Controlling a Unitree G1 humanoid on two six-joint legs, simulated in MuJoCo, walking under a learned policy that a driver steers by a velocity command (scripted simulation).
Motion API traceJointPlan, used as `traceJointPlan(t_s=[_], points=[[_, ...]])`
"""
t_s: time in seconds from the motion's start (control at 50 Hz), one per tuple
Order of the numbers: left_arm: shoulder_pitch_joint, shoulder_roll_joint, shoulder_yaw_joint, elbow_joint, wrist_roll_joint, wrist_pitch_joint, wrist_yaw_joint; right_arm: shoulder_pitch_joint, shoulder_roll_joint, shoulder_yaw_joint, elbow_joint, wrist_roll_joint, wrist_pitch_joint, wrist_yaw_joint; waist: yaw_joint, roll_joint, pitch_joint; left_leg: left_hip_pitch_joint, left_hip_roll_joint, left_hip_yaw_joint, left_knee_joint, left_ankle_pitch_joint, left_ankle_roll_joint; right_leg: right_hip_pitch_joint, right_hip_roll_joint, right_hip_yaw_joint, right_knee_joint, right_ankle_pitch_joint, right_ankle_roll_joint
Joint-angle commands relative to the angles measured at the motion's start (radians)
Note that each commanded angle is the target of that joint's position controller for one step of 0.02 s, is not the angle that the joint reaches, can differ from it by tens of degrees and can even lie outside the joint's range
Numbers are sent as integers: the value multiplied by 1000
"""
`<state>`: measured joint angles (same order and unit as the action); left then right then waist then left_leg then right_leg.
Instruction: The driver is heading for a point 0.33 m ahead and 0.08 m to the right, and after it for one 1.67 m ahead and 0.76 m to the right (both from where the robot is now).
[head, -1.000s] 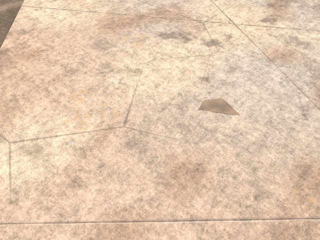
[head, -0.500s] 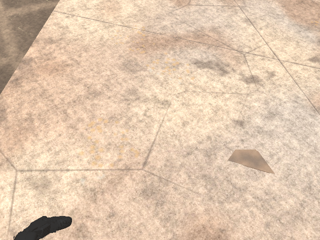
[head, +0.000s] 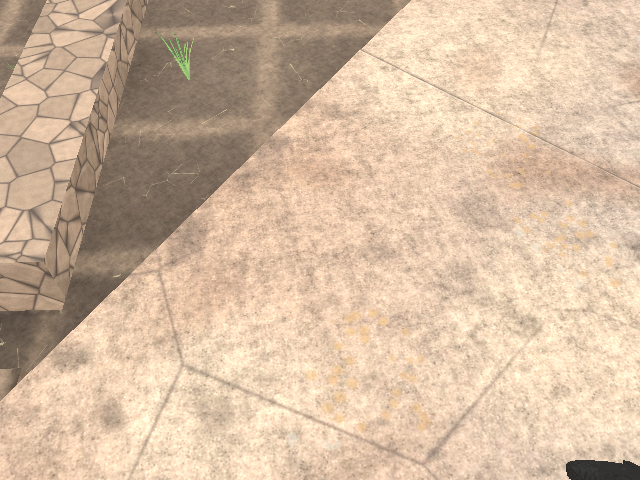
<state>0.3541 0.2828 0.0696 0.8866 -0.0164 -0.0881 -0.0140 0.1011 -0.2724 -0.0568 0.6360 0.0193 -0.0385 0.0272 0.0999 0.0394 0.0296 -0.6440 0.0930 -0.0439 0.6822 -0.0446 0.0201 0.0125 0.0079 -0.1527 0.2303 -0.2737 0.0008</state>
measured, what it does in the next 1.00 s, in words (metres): walks ahead, turning right: left foot, then right foot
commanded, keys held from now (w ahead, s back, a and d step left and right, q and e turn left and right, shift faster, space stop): w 0.12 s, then w+e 0.06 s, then e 0.82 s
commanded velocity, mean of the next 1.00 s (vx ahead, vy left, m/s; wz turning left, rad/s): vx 0.21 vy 0.00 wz -0.33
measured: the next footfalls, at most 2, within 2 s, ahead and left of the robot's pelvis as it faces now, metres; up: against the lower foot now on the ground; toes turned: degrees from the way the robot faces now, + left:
left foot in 0.10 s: +0.23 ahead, +0.14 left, +0.00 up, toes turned +3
right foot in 0.58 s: +0.40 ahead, -0.09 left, +0.00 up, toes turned -12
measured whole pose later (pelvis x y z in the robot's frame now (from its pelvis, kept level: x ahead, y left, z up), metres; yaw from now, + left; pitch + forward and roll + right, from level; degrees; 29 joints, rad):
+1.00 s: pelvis +0.34 +0.04 -0.01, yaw -25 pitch +3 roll +0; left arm 0.16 0.31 0.09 0.62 -0.01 0.05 0.03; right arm 0.14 -0.29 -0.07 0.76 0.01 -0.01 -0.02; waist 0.02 -0.02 0.02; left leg -0.37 -0.02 -0.10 0.59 -0.29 -0.05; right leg -0.42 0.12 0.19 0.52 -0.14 -0.02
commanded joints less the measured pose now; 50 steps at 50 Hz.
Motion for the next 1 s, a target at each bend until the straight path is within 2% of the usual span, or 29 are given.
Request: traceJointPlan(t_s=[0.02,0.06,0.08,0.1,0.12,0.14,0.16,0.18,0.2,0.22,0.24,0.28,0.32,0.4,0.46,0.52,0.56,0.58,0.6,0.62,0.64,0.66,0.68,0.7,0.74,0.76,0.84,0.94,1.0], points=[[-2,188,38,-35,-15,4,4,-118,-49,-4,-106,3,-23,15,-21,-111,45,14,-28,51,-89,-37,24,16,-287,137,-56,389,-171],[-8,208,41,-23,-22,17,8,-79,-82,-18,-104,-2,-24,17,-69,-139,10,116,-67,81,-137,-106,58,56,-295,118,34,613,-150],[-23,213,39,-20,-25,23,11,24,-110,-36,-74,-7,-24,14,-138,-139,-56,282,-100,109,-186,-72,84,38,-271,79,161,765,-128],[-17,190,29,-19,-19,24,16,179,-160,-63,-22,-10,-20,5,-209,-123,-152,527,-113,109,-192,-29,112,-56,-227,40,346,782,-97],[-22,130,2,-53,17,18,18,361,-246,-88,11,-17,-12,-14,-272,19,-297,849,94,-146,-147,38,179,-306,-170,15,684,426,-53],[85,24,-32,-69,14,-5,6,341,-303,-84,9,-23,-14,-13,-175,231,-412,1059,317,-627,-287,-133,336,-647,6,123,987,-317,-10],[9,134,-5,-56,-21,-20,0,339,-208,-64,5,-20,-20,-11,-230,107,-376,1006,306,-624,-340,-215,311,-743,-35,252,1085,-319,-20],[-69,156,4,-88,-42,-25,-4,283,-171,-50,12,-18,-27,-11,-215,91,-222,881,269,-447,-356,-155,267,-800,-77,236,1077,-232,-30],[-99,143,3,-86,-30,-22,3,211,-140,-38,12,-20,-33,-9,-175,33,-144,738,225,-323,-375,14,237,-756,-114,222,1022,-150,-23],[-97,136,8,-79,-12,-11,8,151,-109,-30,11,-28,-39,-4,-137,34,-92,625,190,-222,-394,178,219,-702,-132,223,971,-106,-10],[-53,124,10,-61,-10,7,9,114,-88,-26,12,-34,-47,-3,-99,47,-84,551,168,-143,-416,291,205,-624,-143,235,949,-78,2],[-4,80,6,-44,-10,39,17,82,-89,-30,31,-39,-66,-6,-60,40,-81,469,162,-43,-446,458,207,-555,-123,227,917,-37,27],[-38,67,6,-67,-1,53,22,57,-106,-35,47,-44,-70,-21,-49,42,-50,435,155,41,-469,508,203,-575,-113,225,833,43,47],[-158,41,-6,-124,11,51,-2,60,-131,-41,70,-38,-47,-54,-94,41,-45,462,117,171,-462,462,171,-534,-97,166,557,279,42],[-209,57,0,-169,11,55,-26,86,-154,-49,94,-24,-24,-64,-115,32,-58,557,157,175,-415,450,166,-543,-86,150,461,275,23],[-217,85,15,-206,15,62,-45,71,-169,-58,101,-3,3,-72,-105,44,-56,614,191,169,-306,470,142,-543,-67,123,417,146,-18],[-125,111,34,-198,15,58,-48,47,-169,-60,94,10,20,-81,-53,27,-94,602,153,199,-117,549,98,-413,-6,76,310,163,-63],[-45,172,58,-185,21,53,-33,91,-154,-55,99,3,20,-81,-24,-53,-148,544,76,226,70,451,37,-255,1,124,227,426,-104],[-2,282,83,-199,26,56,-6,116,-102,-35,69,-46,12,-73,-42,-272,-220,281,-33,238,390,-98,-44,-22,-215,422,268,974,-213],[-24,300,75,-230,46,56,-6,169,-73,-19,49,-51,6,-58,-87,-340,-384,46,-201,61,655,-687,-84,167,-410,805,213,975,-445],[-64,234,61,-256,32,58,-13,131,-136,-32,70,-22,7,-44,-41,-176,-402,17,-135,-73,705,-635,-68,128,-366,725,175,782,-413],[-124,193,50,-267,17,59,-11,72,-140,-34,53,-5,13,-43,-58,-129,-297,-22,-105,-62,670,-552,-54,31,-315,619,161,620,-355],[-163,164,43,-268,1,66,-5,53,-129,-36,65,-15,22,-55,-80,-50,-207,-25,-73,-52,586,-492,-56,-78,-265,552,135,476,-295],[-195,148,38,-274,-3,76,4,38,-141,-42,61,-28,33,-67,-96,-64,-162,12,-57,-51,503,-442,-60,-174,-231,520,111,379,-266],[-216,160,42,-291,18,90,17,61,-114,-38,64,-27,44,-69,-122,-131,-147,104,-83,-28,406,-384,-72,-277,-176,487,84,326,-246],[-211,168,46,-296,22,93,24,69,-100,-34,67,-25,43,-71,-121,-145,-156,121,-93,-25,350,-375,-81,-280,-168,480,84,333,-246],[-204,189,59,-310,12,105,46,45,-87,-26,68,-23,38,-72,-99,-163,-184,173,-107,-43,181,-300,-102,-287,-151,509,92,185,-228],[-208,183,59,-327,12,123,44,35,-106,-33,60,-13,19,-54,-82,-212,-159,239,-126,-49,6,-295,-83,-286,-142,611,104,55,-203],[-221,167,54,-337,-3,136,48,114,-120,-46,82,-14,3,-40,-127,-202,-148,407,-110,-30,-269,-161,-36,-332,-89,613,179,58,-145]])
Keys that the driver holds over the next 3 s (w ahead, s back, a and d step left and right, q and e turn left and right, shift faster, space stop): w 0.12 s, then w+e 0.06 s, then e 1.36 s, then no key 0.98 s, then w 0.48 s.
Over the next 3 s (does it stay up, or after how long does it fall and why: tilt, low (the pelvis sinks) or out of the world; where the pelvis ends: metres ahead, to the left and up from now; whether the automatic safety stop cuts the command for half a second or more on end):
stays up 0.39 -0.08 0.00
